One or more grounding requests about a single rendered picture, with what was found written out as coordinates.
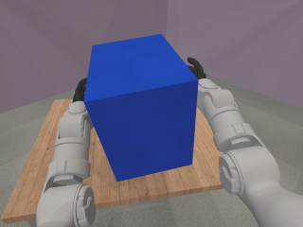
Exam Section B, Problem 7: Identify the robot right hand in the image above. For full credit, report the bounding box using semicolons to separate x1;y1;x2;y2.
187;57;206;79

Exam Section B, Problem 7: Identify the right robot upper arm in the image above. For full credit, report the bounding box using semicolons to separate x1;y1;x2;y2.
219;146;303;227

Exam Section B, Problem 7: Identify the left robot upper arm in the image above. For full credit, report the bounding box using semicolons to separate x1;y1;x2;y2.
37;183;97;227

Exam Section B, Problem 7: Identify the robot right forearm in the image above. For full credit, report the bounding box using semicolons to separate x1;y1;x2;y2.
196;79;280;181

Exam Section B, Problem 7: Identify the robot left forearm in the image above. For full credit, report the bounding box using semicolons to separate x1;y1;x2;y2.
36;101;94;225

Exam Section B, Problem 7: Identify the robot left hand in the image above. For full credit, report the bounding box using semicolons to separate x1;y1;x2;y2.
72;78;87;103

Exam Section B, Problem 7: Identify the table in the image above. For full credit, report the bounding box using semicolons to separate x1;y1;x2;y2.
0;98;224;227

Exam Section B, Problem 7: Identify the carton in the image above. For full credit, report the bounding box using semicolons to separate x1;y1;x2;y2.
83;34;199;182

